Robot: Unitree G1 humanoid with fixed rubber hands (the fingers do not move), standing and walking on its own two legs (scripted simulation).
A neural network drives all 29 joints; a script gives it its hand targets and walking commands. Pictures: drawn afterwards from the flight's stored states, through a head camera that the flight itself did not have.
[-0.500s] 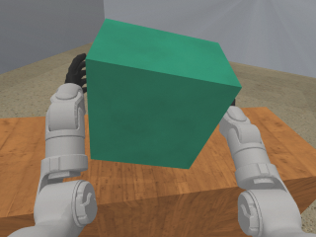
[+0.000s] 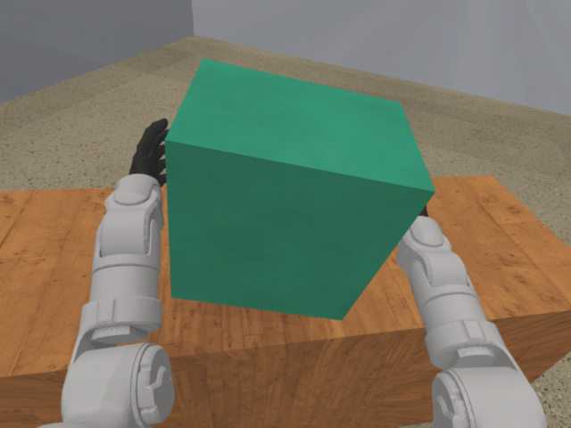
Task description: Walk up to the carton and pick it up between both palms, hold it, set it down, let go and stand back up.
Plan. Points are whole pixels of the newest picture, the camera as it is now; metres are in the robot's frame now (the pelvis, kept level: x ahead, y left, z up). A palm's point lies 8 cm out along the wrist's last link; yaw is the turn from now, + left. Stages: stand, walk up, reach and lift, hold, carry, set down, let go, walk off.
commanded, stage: set down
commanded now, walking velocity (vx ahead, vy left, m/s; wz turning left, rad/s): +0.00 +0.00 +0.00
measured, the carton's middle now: (280, 204) +0.40 +0.01 +0.15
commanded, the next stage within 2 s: none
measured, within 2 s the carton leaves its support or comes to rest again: neither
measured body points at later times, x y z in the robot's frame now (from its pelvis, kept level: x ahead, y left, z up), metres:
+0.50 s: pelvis +0.01 +0.01 +0.00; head -0.01 +0.04 +0.45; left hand +0.42 +0.19 +0.16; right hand +0.40 -0.17 +0.12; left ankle +0.04 +0.14 -0.75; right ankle -0.03 -0.11 -0.75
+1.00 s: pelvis +0.01 +0.01 +0.00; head +0.01 +0.03 +0.45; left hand +0.43 +0.20 +0.13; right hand +0.40 -0.16 +0.09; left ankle +0.04 +0.14 -0.75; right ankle -0.03 -0.11 -0.75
